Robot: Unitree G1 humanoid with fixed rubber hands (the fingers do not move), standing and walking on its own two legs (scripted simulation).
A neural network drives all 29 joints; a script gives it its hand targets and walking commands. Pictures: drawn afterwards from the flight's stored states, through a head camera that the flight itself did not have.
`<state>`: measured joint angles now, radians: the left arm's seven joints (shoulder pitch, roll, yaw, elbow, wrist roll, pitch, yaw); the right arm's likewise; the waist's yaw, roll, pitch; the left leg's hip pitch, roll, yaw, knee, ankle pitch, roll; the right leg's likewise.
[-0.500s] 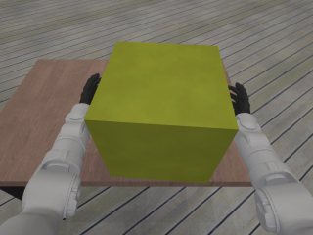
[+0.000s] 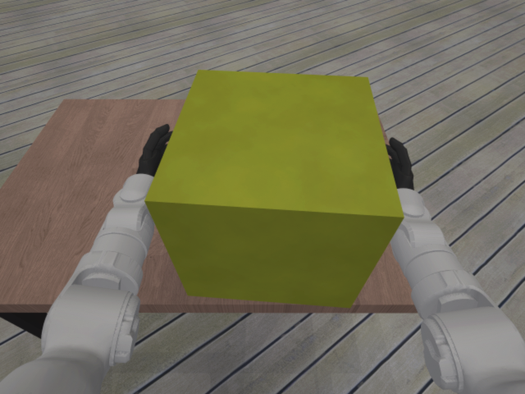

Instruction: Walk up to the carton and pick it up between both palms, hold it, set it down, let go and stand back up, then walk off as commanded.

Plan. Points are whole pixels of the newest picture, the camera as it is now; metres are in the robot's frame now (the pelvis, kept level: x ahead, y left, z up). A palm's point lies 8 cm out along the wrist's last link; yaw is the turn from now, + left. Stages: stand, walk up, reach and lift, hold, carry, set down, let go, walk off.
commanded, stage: reach and lift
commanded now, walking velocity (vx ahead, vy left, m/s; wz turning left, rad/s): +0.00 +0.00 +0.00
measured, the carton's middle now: (274, 189) +0.44 +0.01 +0.05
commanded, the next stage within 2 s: none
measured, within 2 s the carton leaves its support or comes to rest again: leaves its support in 0.32 s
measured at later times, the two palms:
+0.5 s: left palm (143, 162) +0.41 +0.21 +0.14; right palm (401, 179) +0.39 -0.18 +0.13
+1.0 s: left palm (132, 159) +0.38 +0.20 +0.18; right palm (415, 174) +0.37 -0.18 +0.16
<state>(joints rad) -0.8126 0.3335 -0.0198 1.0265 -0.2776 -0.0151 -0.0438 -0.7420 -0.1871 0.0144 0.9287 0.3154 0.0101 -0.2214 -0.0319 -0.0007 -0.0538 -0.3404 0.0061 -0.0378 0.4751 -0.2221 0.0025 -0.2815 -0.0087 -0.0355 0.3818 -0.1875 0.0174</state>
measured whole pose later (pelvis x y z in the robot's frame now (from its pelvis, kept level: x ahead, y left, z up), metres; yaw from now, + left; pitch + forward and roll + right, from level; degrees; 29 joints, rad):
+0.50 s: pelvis -0.01 +0.00 +0.00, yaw +0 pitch +5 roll -2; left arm -0.75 0.37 0.01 0.70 -0.23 0.26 -0.01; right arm -0.70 -0.19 0.00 0.72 0.32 0.11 -0.23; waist -0.03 0.00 -0.06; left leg -0.34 0.01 -0.04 0.48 -0.21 0.00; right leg -0.28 -0.01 -0.04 0.38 -0.18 0.02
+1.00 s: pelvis -0.02 +0.00 +0.00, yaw +0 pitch +3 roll -2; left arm -0.75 0.37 0.01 0.57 -0.24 0.50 0.07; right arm -0.72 -0.20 -0.03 0.64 0.32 0.33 -0.20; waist -0.03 0.00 -0.11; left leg -0.33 0.01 -0.04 0.48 -0.20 0.00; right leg -0.27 0.00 -0.04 0.38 -0.16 0.02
